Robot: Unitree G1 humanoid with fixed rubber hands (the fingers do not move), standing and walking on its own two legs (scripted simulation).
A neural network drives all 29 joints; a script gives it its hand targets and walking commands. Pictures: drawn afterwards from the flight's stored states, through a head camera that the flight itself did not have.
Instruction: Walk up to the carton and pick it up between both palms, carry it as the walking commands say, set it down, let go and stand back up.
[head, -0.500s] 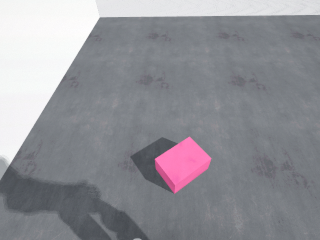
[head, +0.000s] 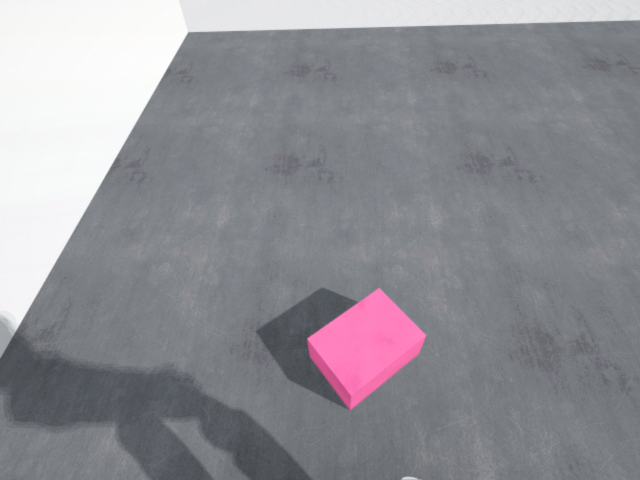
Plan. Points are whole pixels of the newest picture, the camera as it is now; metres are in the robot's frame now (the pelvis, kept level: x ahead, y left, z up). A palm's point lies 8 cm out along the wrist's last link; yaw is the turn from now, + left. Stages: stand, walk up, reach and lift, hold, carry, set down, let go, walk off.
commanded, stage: walk up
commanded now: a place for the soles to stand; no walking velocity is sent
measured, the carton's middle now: (365, 346) +0.58 -0.09 -0.67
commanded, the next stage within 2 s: none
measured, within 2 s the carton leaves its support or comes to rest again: neither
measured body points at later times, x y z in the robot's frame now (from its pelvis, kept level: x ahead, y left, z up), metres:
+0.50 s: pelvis +0.00 +0.02 +0.00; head +0.04 +0.01 +0.45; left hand +0.09 +0.34 -0.10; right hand +0.08 -0.30 -0.12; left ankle +0.01 +0.13 -0.71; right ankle +0.03 -0.13 -0.71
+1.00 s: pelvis +0.04 -0.19 -0.03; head +0.06 -0.15 +0.42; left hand +0.09 +0.15 -0.15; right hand +0.14 -0.54 -0.10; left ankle +0.01 +0.08 -0.68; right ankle +0.13 -0.26 -0.71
